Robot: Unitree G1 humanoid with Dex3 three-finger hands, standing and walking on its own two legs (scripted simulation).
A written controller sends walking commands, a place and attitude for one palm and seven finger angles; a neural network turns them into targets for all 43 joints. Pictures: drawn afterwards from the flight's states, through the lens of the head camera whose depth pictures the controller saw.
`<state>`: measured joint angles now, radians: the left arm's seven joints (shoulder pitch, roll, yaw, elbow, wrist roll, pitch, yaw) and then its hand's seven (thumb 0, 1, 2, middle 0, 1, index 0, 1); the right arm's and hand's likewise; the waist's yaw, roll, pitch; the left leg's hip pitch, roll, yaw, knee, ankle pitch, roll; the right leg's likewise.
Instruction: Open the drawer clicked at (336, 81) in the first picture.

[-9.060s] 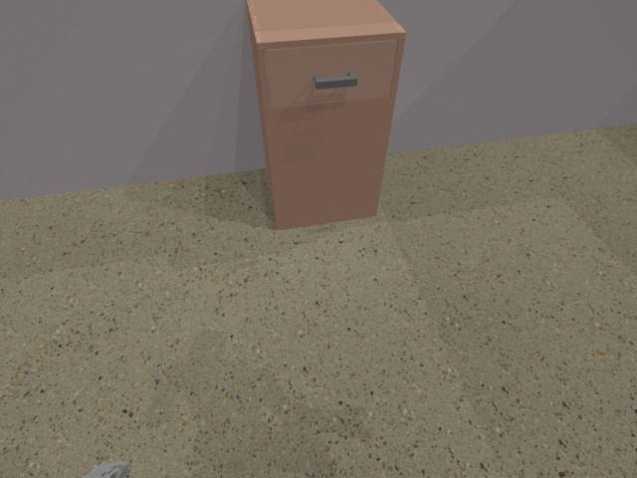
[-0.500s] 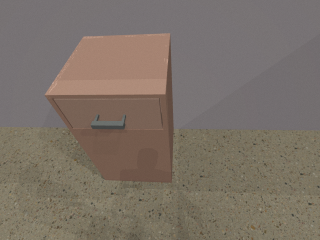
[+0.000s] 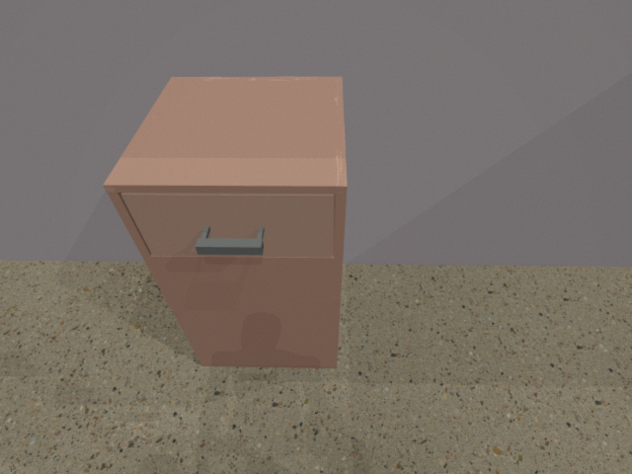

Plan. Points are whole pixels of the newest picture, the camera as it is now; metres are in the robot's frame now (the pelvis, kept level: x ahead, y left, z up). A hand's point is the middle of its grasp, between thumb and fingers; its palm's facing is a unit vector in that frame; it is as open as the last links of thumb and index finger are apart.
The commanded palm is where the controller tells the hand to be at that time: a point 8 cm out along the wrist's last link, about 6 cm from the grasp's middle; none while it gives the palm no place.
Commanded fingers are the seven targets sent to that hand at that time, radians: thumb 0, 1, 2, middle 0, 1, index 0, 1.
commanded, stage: come to a stop and stand still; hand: left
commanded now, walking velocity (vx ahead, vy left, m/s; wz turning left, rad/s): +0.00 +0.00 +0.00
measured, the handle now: (231, 238) +0.56 +0.21 -0.09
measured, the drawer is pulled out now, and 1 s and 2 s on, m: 0.00 0.00 0.00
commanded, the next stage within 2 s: look again from close up in 0.80 s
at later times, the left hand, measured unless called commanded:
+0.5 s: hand out of the picture +0.05 +0.16 -0.17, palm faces +0.02 -0.98 -0.20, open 7.3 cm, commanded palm none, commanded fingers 0.00 0.90 0.90 -0.20 -0.30 -0.20 -0.30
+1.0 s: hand out of the picture +0.06 +0.15 -0.17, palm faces +0.03 -0.98 -0.20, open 7.3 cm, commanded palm none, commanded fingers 0.00 0.90 0.90 -0.20 -0.30 -0.20 -0.30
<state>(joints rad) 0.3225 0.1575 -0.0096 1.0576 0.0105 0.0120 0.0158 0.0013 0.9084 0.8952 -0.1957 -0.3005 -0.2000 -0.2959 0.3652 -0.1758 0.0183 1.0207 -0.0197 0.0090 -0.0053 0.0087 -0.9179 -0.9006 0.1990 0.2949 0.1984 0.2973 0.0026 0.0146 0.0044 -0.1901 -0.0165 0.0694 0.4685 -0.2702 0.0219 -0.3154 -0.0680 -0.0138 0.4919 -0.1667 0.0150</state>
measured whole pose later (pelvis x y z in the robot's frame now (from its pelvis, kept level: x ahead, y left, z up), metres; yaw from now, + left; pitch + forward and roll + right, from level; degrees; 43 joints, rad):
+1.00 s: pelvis +0.06 -0.02 +0.00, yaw +0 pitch +0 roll +0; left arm 0.27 0.15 0.00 1.13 0.00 -0.01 0.03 0.01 0.93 0.90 -0.20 -0.30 -0.20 -0.30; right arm 0.31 -0.14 0.02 1.13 -0.01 -0.02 -0.04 0.01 -0.91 -0.90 0.20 0.29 0.20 0.30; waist 0.00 0.02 0.03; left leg -0.06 0.04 0.05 0.40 -0.33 -0.02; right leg -0.20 -0.02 -0.04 0.46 -0.25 0.00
